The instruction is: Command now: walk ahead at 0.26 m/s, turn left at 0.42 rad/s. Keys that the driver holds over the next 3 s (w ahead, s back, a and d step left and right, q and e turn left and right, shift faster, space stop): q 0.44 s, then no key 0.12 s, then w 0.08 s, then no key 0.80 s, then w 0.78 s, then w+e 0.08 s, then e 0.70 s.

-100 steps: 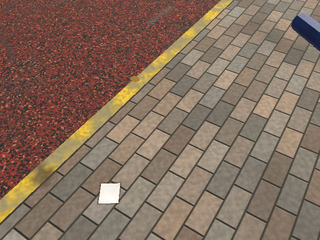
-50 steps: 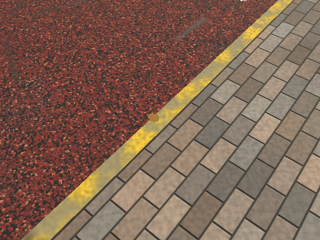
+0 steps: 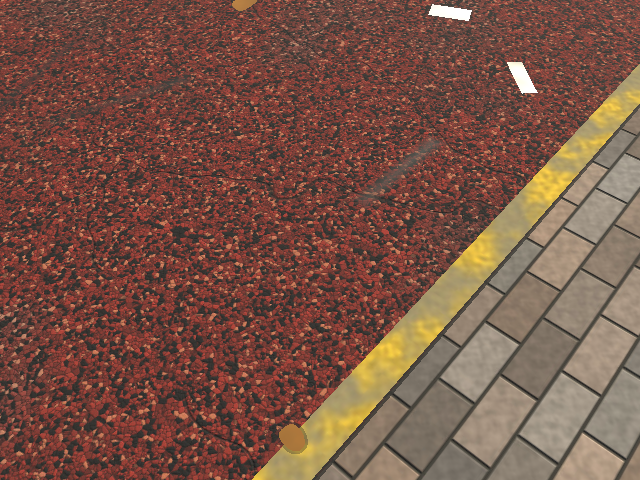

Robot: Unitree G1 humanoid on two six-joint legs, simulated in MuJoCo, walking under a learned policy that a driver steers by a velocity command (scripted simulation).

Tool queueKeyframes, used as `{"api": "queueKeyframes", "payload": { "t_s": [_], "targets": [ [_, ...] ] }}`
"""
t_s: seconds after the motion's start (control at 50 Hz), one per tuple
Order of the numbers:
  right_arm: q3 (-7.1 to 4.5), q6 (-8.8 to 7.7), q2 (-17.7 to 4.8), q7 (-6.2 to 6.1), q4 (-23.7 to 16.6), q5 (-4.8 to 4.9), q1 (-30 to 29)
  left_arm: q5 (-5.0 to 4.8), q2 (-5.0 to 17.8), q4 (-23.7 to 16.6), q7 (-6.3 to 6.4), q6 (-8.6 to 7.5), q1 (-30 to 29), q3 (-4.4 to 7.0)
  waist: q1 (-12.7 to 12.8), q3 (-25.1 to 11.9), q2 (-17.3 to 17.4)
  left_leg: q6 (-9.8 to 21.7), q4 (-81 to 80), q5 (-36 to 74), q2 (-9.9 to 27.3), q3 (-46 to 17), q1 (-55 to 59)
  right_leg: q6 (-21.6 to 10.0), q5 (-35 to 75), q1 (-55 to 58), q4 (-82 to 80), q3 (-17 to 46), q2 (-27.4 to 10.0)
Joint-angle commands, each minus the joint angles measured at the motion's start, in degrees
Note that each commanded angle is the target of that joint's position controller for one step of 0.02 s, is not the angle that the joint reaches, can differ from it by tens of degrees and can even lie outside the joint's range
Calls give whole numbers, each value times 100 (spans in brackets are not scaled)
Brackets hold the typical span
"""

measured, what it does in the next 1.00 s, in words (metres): walks ahead, turning left: left foot, then right foot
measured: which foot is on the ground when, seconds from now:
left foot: up 0.00-0.12, down 0.14-0.62, up 0.64-0.88, down 0.90-1.00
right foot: down 0.00-0.16, up 0.18-0.60, down 0.62-1.00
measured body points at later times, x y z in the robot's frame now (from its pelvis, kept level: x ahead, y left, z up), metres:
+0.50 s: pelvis +0.14 +0.02 -0.01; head +0.19 +0.04 +0.44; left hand +0.21 +0.33 -0.13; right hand +0.36 -0.22 -0.10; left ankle +0.20 +0.11 -0.75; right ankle +0.24 -0.14 -0.71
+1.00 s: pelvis +0.22 +0.01 -0.01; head +0.23 +0.02 +0.44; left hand +0.20 +0.28 -0.14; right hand +0.45 -0.18 -0.12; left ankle +0.18 +0.14 -0.75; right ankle +0.23 -0.13 -0.74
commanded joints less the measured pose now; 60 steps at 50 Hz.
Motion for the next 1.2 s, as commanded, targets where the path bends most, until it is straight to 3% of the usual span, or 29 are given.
{"api": "queueKeyframes", "payload": {
  "t_s": [0.02,0.1,0.12,0.14,0.16,0.18,0.2,0.22,0.24,0.28,0.32,0.42,0.48,0.56,0.6,0.62,0.64,0.66,0.68,0.72,0.74,0.78,0.82,0.88,0.92,0.94,0.98,1.04,1.2],
  "targets": [
    [13,-19,-147,132,-520,-26,-351,-76,1021,-322,141,40,-226,183,-39,-35,-540,8,-568,394,-197,419,700,-554,3653,-328,-26,31,-1514],
    [-128,23,-504,293,-722,-55,13,-209,1214,-428,249,310,-428,287,-357,-295,-696,324,-822,-772,-498,624,1011,-373,4713,343,1171,39,-1802],
    [-226,4,-684,306,-628,-42,507,-218,1204,-501,275,374,-517,296,-603,-527,-607,457,-1145,-678,-690,708,1559,-239,4746,314,1941,-22,-1664],
    [-358,-19,-981,244,-524,-56,1045,-192,1136,-552,271,407,-423,274,-850,-835,-244,654,-1729,403,-756,511,2470,52,4012,-44,3131,-149,-1282],
    [-463,19,-1512,98,-598,-89,1169,70,704,-700,199,363,-45,134,-564,-1412,971,1185,-1282,3196,455,-1071,4031,415,548,-1551,4920,-174,-712],
    [-435,40,-1673,79,-847,-172,924,80,479,-843,78,278,347,22,-231,-2315,1467,2535,-1596,3452,1701,-3556,5369,659,-2988,-3223,6698,705,356],
    [-348,83,-1273,105,-997,-141,815,-73,929,-777,-17,221,33,131,-559,-2505,479,2324,-1894,2367,1443,-3172,5035,522,-2592,-3418,6922,1545,-52],
    [-285,92,-1042,87,-1101,-95,400,-220,965,-922,-16,234,-403,151,-497,-1823,158,2005,-2041,1493,1156,-2507,4372,437,-2083,-3627,6698,1459,-244],
    [-245,124,-889,60,-1115,-12,136,-174,891,-873,56,294,-526,163,-339,-1170,-361,1671,-2230,803,851,-2010,3522,468,-1712,-3613,6185,1376,-474],
    [-221,192,-814,-12,-1184,-69,-44,-70,976,-927,153,448,-586,227,-150,-801,1,1453,-2493,-27,485,-1734,2424,489,-1278,-3027,5456,1356,-579],
    [-265,215,-928,-65,-1254,-136,-49,-49,815,-925,191,484,-452,206,-88,-831,269,1435,-2539,84,296,-1574,2166,577,-1079,-2795,4903,1288,-449],
    [-325,320,-1064,-219,-1375,-39,10,-62,775,-1048,252,508,-734,191,-239,-1016,380,1282,-2479,-1014,177,-1830,2261,795,-590,-2792,3855,1447,-353],
    [-297,390,-992,-251,-1424,-74,-49,-94,793,-1083,221,472,-788,189,-305,-927,582,1178,-2470,-1615,124,-1936,2184,813,-461,-2592,3375,1424,-345],
    [-212,455,-853,-233,-1407,-106,44,-119,799,-1100,115,357,-663,177,-333,-935,706,1118,-2146,-1057,190,-2129,2355,669,-540,-2026,2512,1264,-335],
    [-111,492,-659,-240,-1356,-52,111,-94,727,-998,15,291,-286,165,-105,-983,547,796,-1979,-2352,-114,-1947,1985,410,41,-1043,1256,1066,-351],
    [-30,482,-413,-236,-1300,-84,322,28,961,-991,7,278,-129,197,-143,-874,-72,437,-1302,-3255,-550,-1536,1405,129,-407,-566,744,1806,-1093],
    [-2,419,-266,-219,-1473,-49,239,129,1419,-931,28,300,49,296,-262,-616,-1390,146,-85,-3576,-1416,-350,432,-573,-1637,-428,198,3217,-1963],
    [-105,312,-670,-213,-1608,-62,-85,222,1366,-1023,7,260,-146,281,-110,-128,-1692,36,593,-3455,-1167,-599,146,-1148,-1947,-1090,-259,4277,-2460],
    [-203,269,-933,-208,-1507,-36,-83,169,1146,-1147,43,212,-483,226,-221,101,-1320,-4,985,-3057,-1001,-741,231,-1063,-1645,-1230,-178,3859,-2277],
    [-188,304,-719,-204,-1244,-116,204,-30,847,-1167,100,184,-726,138,-339,-10,-1148,-238,1043,-2516,-808,-572,442,-687,-587,-990,61,2929,-1779],
    [-140,312,-542,-182,-1181,-138,237,-57,774,-1121,110,195,-712,101,-326,-48,-1125,-338,915,-2315,-707,-414,673,-625,152,-992,163,2575,-1635],
    [-20,285,-207,-136,-1155,-105,76,-53,765,-1028,107,247,-605,87,-226,-205,-1118,-439,111,-2171,-673,19,1473,-518,1326,-1107,412,1896,-1280],
    [11,273,-164,-130,-1189,-47,-143,-55,936,-907,80,292,-296,126,-64,-340,-1223,-438,-590,-2133,-743,220,1952,-586,2050,-935,676,1797,-1292],
    [-41,316,-369,-164,-1067,-57,24,-171,879,-822,31,295,-188,84,-215,-380,-1081,-211,-2176,-642,-675,113,2945,-349,2018,-976,926,1831,-1229],
    [-147,380,-933,-264,-1102,-105,159,5,773,-794,-62,146,121,37,6,-755,-274,126,-1507,1365,0,-503,3952,112,1306,-1441,1143,1486,-819],
    [-128,417,-756,-229,-980,-76,165,-23,651,-727,-73,124,182,6,-5,-900,74,293,-1265,820,-144,-349,3830,282,881,-1321,1054,1204,-612],
    [-66,416,-466,-161,-928,-116,141,-91,735,-738,-44,190,-278,16,-229,-597,-49,232,-1362,428,-292,-327,3415,414,717,-1285,1324,1049,-521],
    [-50,349,-459,-136,-831,-104,112,-71,720,-690,13,332,-232,11,-152,-444,115,190,-1342,640,-328,-311,3142,383,926,-1151,1440,1050,-540],
    [-26,267,-461,-140,-509,-77,28,-86,723,-440,88,485,-367,28,-123,-346,-96,197,-1363,550,-330,-338,2953,451,873,-872,1431,1055,-547]
  ]
}}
